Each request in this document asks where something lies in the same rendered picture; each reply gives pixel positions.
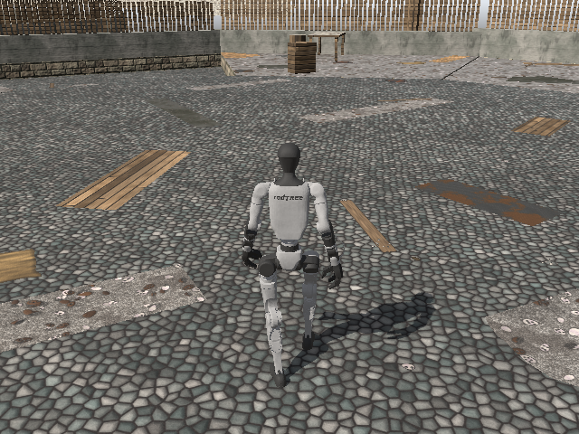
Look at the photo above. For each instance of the right robot forearm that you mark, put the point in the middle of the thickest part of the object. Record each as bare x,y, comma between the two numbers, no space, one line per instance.
330,246

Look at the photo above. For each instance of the left robot thigh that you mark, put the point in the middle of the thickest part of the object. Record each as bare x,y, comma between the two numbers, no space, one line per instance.
268,279

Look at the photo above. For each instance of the left robot forearm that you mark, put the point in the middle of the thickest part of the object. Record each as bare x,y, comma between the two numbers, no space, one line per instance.
249,238

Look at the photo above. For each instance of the right robot upper arm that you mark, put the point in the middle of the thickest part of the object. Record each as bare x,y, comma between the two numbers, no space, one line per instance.
317,190

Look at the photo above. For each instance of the robot thigh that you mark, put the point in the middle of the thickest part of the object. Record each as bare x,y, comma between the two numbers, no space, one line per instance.
310,264
268,279

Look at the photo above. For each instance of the right robot thigh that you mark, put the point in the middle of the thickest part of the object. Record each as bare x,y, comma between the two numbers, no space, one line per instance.
310,264

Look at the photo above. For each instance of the left robot upper arm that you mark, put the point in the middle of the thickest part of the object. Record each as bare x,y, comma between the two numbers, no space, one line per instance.
261,190

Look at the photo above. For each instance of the robot right hand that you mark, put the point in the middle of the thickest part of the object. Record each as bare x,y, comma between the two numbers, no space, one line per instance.
338,274

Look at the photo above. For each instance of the robot left hand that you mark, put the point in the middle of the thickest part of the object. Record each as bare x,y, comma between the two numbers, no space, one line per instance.
254,254

